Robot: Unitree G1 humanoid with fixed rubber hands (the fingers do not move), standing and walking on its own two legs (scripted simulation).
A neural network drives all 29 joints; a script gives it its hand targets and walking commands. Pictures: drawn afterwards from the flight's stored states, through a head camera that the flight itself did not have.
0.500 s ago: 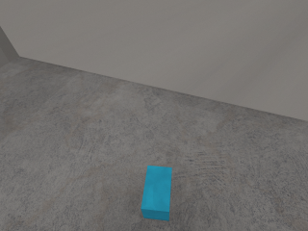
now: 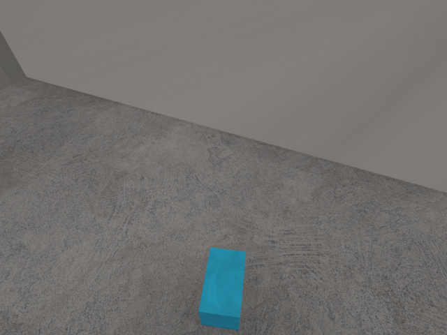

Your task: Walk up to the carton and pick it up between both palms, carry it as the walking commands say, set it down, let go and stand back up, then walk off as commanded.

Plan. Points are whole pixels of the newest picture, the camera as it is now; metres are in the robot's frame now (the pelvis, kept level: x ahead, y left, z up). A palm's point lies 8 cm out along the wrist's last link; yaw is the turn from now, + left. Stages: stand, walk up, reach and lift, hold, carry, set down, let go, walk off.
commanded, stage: walk up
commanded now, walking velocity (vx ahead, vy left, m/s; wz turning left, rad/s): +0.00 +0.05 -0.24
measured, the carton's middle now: (224, 287) +0.46 +0.02 -0.69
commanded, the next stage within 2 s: stand in 1.78 s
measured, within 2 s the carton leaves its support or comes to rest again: neither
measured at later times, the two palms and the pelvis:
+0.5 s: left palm out of the picture +0.07 +0.26 -0.15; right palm out of the picture -0.04 -0.19 -0.15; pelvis +0.01 +0.03 -0.01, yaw -5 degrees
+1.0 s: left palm out of the picture +0.07 +0.27 -0.15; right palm out of the picture -0.01 -0.19 -0.16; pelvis +0.01 +0.04 -0.01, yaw -6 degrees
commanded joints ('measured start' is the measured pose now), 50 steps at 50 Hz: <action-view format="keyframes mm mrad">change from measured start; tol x2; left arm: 1 16 165 45 -47 16 -1 1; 6 -7 96 29 -88 6 6 3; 9 12 70 18 -103 2 4 4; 50 -10 133 24 -170 7 17 25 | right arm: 1 80 -104 -32 -2 -1 13 -22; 6 132 -64 -22 3 6 10 -25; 11 78 -97 -26 -19 -3 7 -19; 25 103 -91 -37 -62 -6 16 -8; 50 77 -105 -48 -153 -7 32 4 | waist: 1 -11 -42 52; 3 -15 -104 57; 5 -30 -110 42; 8 -17 8 20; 10 3 43 27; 29 -16 -23 29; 50 -15 -17 21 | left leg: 1 -105 38 35 53 -67 -33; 3 -106 34 34 86 -89 -32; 4 -81 39 29 75 -67 -28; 7 -13 94 -20 -16 65 -6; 9 -26 113 -34 -50 111 19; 26 -30 84 51 8 60 27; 37 -8 89 67 41 83 41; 50 -28 85 73 62 32 52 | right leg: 1 -66 -202 245 -86 -38 -37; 2 -85 -220 274 -90 -40 -54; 4 -135 -210 263 -73 24 -52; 7 -158 -118 146 41 95 3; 9 -125 -89 91 89 53 17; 17 -101 -106 96 90 90 8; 29 -131 -126 126 95 132 -7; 50 -187 -115 120 141 102 -15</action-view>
